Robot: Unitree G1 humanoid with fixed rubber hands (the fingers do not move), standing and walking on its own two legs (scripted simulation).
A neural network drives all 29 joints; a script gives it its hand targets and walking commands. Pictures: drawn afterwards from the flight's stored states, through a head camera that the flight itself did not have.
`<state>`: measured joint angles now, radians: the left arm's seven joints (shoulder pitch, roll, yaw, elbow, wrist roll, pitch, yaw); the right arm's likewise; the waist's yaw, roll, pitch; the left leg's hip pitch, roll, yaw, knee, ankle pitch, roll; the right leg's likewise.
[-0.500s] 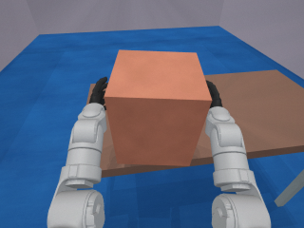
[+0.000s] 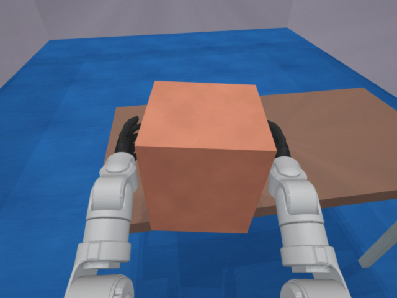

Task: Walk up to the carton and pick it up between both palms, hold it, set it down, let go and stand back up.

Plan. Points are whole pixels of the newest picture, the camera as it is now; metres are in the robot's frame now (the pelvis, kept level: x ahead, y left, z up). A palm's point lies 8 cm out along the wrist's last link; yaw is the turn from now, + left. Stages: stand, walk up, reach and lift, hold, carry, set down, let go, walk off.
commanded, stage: reach and lift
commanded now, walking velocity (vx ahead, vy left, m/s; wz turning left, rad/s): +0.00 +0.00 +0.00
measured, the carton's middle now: (202, 159) +0.39 -0.01 +0.13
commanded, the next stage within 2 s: hold in 0.64 s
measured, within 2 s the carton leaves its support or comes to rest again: neither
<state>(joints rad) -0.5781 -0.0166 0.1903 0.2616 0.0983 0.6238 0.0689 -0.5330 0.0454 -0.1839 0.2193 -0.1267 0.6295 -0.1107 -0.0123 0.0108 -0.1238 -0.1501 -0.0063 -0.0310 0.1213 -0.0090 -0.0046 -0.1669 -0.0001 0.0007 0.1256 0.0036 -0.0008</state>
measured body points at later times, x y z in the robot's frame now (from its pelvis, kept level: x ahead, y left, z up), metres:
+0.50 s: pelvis +0.01 +0.01 +0.00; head -0.02 +0.01 +0.45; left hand +0.35 +0.16 +0.17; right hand +0.35 -0.14 +0.16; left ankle +0.03 +0.12 -0.75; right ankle +0.04 -0.12 -0.75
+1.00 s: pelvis -0.01 +0.00 +0.00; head -0.05 +0.00 +0.45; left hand +0.33 +0.15 +0.17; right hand +0.32 -0.15 +0.16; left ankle +0.03 +0.12 -0.75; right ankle +0.04 -0.12 -0.75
